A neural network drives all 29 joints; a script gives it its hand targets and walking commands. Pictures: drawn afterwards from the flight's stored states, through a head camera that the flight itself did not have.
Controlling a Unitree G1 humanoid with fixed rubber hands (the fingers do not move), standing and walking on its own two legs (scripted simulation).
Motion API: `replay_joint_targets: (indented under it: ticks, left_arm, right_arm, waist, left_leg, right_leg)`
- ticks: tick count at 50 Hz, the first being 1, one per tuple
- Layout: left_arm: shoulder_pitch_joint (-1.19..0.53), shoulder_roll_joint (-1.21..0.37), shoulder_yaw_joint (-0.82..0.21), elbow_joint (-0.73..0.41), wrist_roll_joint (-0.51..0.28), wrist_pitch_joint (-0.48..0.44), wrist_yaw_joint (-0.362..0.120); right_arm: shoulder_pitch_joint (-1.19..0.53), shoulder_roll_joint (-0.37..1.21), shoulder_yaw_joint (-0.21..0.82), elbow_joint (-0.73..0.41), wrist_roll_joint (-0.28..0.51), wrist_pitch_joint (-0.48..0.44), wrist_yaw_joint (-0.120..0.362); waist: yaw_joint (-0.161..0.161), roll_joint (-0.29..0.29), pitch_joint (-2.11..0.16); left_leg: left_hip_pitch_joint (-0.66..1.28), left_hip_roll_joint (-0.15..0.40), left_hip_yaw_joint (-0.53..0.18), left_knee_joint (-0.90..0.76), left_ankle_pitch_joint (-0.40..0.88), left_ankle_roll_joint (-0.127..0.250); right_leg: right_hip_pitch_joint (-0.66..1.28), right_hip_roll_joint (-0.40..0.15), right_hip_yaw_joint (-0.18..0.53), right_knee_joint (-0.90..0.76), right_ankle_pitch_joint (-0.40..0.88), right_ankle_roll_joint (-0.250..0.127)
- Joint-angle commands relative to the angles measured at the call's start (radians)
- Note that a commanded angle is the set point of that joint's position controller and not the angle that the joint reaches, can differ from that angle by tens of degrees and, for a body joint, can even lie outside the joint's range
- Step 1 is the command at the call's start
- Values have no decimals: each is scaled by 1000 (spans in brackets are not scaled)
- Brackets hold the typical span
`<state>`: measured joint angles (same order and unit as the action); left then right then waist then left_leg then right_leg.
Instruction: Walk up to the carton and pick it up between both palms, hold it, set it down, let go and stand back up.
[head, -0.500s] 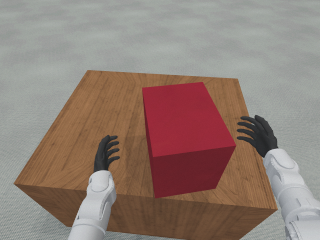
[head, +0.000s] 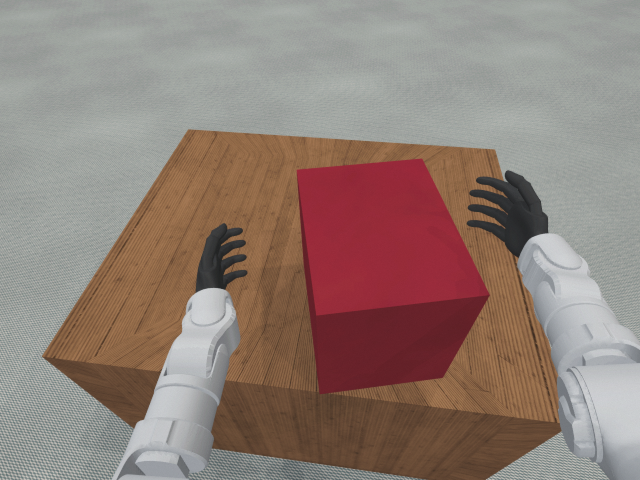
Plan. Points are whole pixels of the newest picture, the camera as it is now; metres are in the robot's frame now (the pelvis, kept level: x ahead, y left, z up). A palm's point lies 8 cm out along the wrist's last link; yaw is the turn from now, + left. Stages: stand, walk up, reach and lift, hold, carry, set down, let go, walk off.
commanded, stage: reach and lift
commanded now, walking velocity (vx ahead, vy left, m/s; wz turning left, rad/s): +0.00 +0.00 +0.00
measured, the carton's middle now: (371, 275) +0.48 -0.02 -0.07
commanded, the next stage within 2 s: none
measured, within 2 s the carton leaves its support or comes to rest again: neither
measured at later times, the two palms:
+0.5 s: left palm (213, 305) +0.34 +0.21 +0.01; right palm (503, 240) +0.46 -0.19 +0.06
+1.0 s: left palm (237, 319) +0.36 +0.19 -0.04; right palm (502, 268) +0.47 -0.22 -0.02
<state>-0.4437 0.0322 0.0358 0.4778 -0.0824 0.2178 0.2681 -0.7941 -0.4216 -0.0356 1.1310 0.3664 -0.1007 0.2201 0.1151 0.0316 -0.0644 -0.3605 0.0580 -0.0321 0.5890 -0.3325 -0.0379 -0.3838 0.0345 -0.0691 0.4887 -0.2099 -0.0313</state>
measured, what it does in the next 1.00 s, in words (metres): stands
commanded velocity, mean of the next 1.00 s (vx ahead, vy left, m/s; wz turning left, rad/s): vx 0.00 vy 0.00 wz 0.00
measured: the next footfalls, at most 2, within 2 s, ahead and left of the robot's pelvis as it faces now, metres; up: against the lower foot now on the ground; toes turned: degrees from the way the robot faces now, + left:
none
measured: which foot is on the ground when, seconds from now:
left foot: down 0.00-1.00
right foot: down 0.00-1.00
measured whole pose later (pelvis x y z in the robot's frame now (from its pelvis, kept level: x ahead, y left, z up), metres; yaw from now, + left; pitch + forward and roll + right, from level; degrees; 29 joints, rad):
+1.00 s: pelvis -0.01 -0.03 -0.03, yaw +0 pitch +30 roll +1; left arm -0.66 0.07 0.10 1.11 -0.18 -0.44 0.14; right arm -0.97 -0.42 0.07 1.43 0.36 -0.44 0.09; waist 0.17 0.01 -0.23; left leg -0.90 0.06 -0.03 0.65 -0.28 -0.07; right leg -0.96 0.03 -0.07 0.64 -0.20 -0.03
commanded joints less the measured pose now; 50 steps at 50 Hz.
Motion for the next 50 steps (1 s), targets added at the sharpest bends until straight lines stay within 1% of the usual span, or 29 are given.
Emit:
replay_joint_targets:
  ticks: [1, 5, 6, 8, 9, 11, 13, 14, 15, 16, 17, 18, 19, 20, 21, 22, 23, 24, 32, 35, 39, 40, 43, 45, 46, 47, 48, 49, 50]
  left_arm:
    - [-592, 111, 34, -104, -8, -27, -10]
    - [-629, 133, 36, -82, -14, -58, -12]
    - [-648, 136, 33, -76, -29, -65, -10]
    - [-647, 147, 46, -28, -14, -73, -14]
    - [-616, 148, 58, -8, -6, -71, -18]
    - [-625, 128, 59, 10, 6, -93, -31]
    - [-596, 114, 64, 104, 14, -136, -45]
    - [-601, 117, 66, 134, 23, -166, -48]
    - [-589, 127, 71, 162, 21, -194, -54]
    - [-591, 108, 55, 193, 18, -221, -59]
    - [-598, 113, 58, 207, 8, -259, -63]
    - [-594, 116, 57, 227, 2, -290, -63]
    - [-594, 106, 45, 196, -8, -326, -65]
    - [-612, 101, 27, 234, -14, -366, -66]
    - [-594, 109, 38, 246, -12, -391, -64]
    - [-606, 114, 48, 309, -11, -421, -68]
    - [-635, 123, 31, 262, -41, -448, -60]
    - [-638, 119, 29, 302, -43, -465, -58]
    - [-658, 155, 17, 432, -102, -571, -76]
    - [-680, 197, 36, 405, -120, -629, -93]
    - [-689, 220, 58, 384, -110, -685, -108]
    - [-673, 223, 66, 417, -116, -692, -115]
    - [-617, 222, 88, 486, -103, -703, -135]
    - [-618, 211, 90, 512, -90, -705, -144]
    - [-622, 225, 110, 519, -94, -709, -147]
    - [-631, 218, 100, 531, -86, -708, -148]
    - [-607, 211, 109, 512, -92, -717, -152]
    - [-617, 199, 107, 511, -95, -723, -154]
    - [-650, 196, 104, 499, -99, -725, -156]
  right_arm:
    - [-584, -316, 48, -71, -28, -6, -25]
    - [-613, -312, 45, -23, -42, -8, -34]
    - [-634, -320, 48, -43, -34, -12, -34]
    - [-628, -306, 66, 37, -24, -7, -39]
    - [-640, -315, 77, 30, -30, -15, -45]
    - [-634, -284, 91, 53, -30, -32, -52]
    - [-610, -261, 115, 111, -30, -54, -52]
    - [-614, -253, 111, 128, -40, -69, -54]
    - [-591, -248, 116, 156, -43, -85, -54]
    - [-595, -228, 128, 176, -38, -103, -55]
    - [-605, -233, 133, 153, -39, -132, -54]
    - [-602, -221, 127, 162, -36, -153, -62]
    - [-592, -233, 123, 177, -42, -176, -62]
    - [-585, -216, 121, 199, -39, -203, -62]
    - [-578, -228, 118, 208, -32, -222, -65]
    - [-565, -202, 126, 254, -30, -234, -66]
    - [-608, -217, 116, 197, -30, -249, -61]
    - [-612, -203, 130, 220, -17, -257, -60]
    - [-631, -178, 182, 236, -2, -297, -85]
    - [-647, -158, 220, 160, -1, -331, -99]
    - [-657, -146, 197, 80, -10, -386, -124]
    - [-657, -130, 203, 89, -9, -396, -129]
    - [-608, -110, 233, 117, -10, -404, -137]
    - [-601, -98, 220, 144, -16, -400, -142]
    - [-613, -100, 237, 141, -9, -403, -143]
    - [-600, -100, 225, 174, -19, -406, -147]
    - [-600, -84, 241, 144, -6, -416, -147]
    - [-607, -78, 220, 124, -22, -421, -153]
    - [-639, -63, 219, 108, -21, -421, -152]
  waist:
    - [10, -82, -535]
    - [16, -62, -584]
    - [23, -84, -635]
    - [28, -80, -610]
    - [44, -93, -603]
    - [35, -87, -591]
    - [39, -118, -576]
    - [46, -96, -579]
    - [47, -118, -565]
    - [42, -104, -557]
    - [51, -114, -583]
    - [38, -126, -585]
    - [39, -93, -600]
    - [30, -96, -615]
    - [39, -87, -649]
    - [31, -100, -603]
    - [42, -97, -712]
    - [32, -92, -693]
    - [39, -111, -817]
    - [47, -157, -942]
    - [26, -171, -1065]
    - [35, -194, -1071]
    - [41, -226, -1069]
    - [31, -217, -1034]
    - [49, -237, -1030]
    - [32, -213, -1009]
    - [50, -232, -1027]
    - [36, -246, -1034]
    - [43, -236, -1046]
  left_leg:
    - [-151, -54, 87, -142, 417, -25]
    - [-156, -49, 90, -133, 423, -32]
    - [-155, -51, 88, -127, 452, -30]
    - [-161, -53, 94, -114, 468, -35]
    - [-162, -52, 96, -108, 514, -41]
    - [-170, -57, 99, -105, 534, -40]
    - [-202, -59, 95, -93, 531, -36]
    - [-223, -60, 98, -94, 505, -38]
    - [-244, -60, 107, -91, 501, -35]
    - [-245, -60, 102, -78, 511, -36]
    - [-266, -59, 98, -73, 502, -38]
    - [-284, -57, 99, -60, 508, -38]
    - [-243, -56, 99, -60, 538, -47]
    - [-258, -53, 95, -45, 536, -44]
    - [-256, -54, 96, -32, 560, -52]
    - [-302, -51, 95, -32, 483, -43]
    - [-306, -53, 94, -32, 481, -39]
    - [-322, -50, 95, -22, 464, -39]
    - [-462, -50, 111, 39, 394, -36]
    - [-524, -61, 126, 75, 436, -30]
    - [-605, -68, 127, 103, 449, -31]
    - [-646, -68, 126, 109, 442, -27]
    - [-682, -74, 129, 107, 411, -19]
    - [-696, -73, 129, 112, 374, -14]
    - [-705, -72, 134, 118, 381, -16]
    - [-695, -68, 132, 112, 381, -18]
    - [-686, -67, 127, 115, 402, -15]
    - [-687, -70, 130, 118, 403, -13]
    - [-701, -69, 131, 116, 396, -10]
  right_leg:
    - [328, 29, 88, -17, 466, -3]
    - [329, 31, 83, -4, 481, -6]
    - [334, 41, 83, 2, 512, -7]
    - [324, 38, 80, 7, 525, 0]
    - [351, 38, 78, 15, 577, -1]
    - [371, 38, 77, 17, 601, 2]
    - [372, 37, 80, 23, 611, 6]
    - [369, 31, 79, 28, 593, 6]
    - [367, 32, 79, 30, 588, 10]
    - [356, 29, 72, 38, 586, 8]
    - [340, 32, 76, 43, 561, 5]
    - [350, 26, 75, 51, 579, 5]
    - [328, 31, 68, 55, 574, 2]
    - [289, 36, 64, 59, 550, 3]
    - [273, 42, 61, 70, 555, 2]
    - [252, 29, 66, 68, 485, 3]
    - [252, 36, 67, 74, 489, 1]
    - [229, 28, 65, 83, 468, 0]
    - [165, 15, 77, 154, 408, 22]
    - [246, 9, 100, 212, 549, 42]
    - [325, -6, 111, 253, 670, 60]
    - [350, -15, 114, 263, 706, 73]
    - [373, -22, 123, 280, 730, 91]
    - [332, -24, 126, 282, 661, 93]
    - [317, -24, 129, 282, 651, 95]
    - [305, -19, 128, 272, 641, 93]
    - [313, -20, 125, 274, 644, 94]
    - [314, -14, 128, 267, 643, 93]
    - [304, -17, 123, 278, 647, 94]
